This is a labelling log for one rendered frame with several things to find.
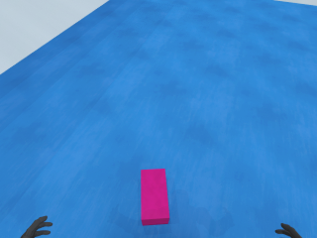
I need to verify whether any left robot hand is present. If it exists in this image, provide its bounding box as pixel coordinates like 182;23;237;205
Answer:
20;216;53;238

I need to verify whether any carton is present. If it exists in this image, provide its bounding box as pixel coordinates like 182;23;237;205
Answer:
141;169;169;226

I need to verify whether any right robot hand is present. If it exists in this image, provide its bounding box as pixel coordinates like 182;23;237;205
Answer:
274;223;302;238

